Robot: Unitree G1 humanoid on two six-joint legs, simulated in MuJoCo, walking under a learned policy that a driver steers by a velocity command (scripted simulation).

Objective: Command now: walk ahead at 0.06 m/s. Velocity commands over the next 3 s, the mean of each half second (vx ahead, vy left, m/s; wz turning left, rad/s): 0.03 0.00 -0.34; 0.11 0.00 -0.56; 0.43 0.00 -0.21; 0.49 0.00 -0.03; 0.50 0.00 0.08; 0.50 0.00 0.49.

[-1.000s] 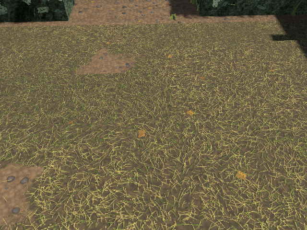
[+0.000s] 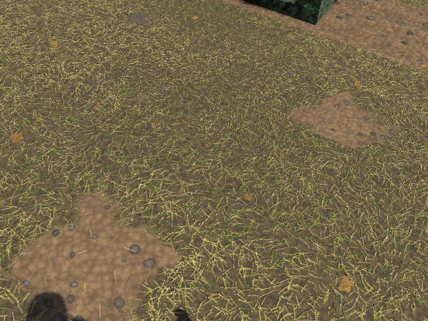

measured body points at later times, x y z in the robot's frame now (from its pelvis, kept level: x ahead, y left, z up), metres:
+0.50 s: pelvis -0.02 -0.05 +0.01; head +0.01 -0.06 +0.46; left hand +0.18 +0.17 -0.09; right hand +0.04 -0.38 -0.08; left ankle +0.03 +0.10 -0.69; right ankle -0.07 -0.11 -0.72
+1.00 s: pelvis -0.02 -0.05 +0.02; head -0.01 -0.07 +0.47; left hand +0.18 +0.12 -0.09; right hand -0.02 -0.34 -0.09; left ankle +0.04 +0.09 -0.69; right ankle -0.07 -0.11 -0.72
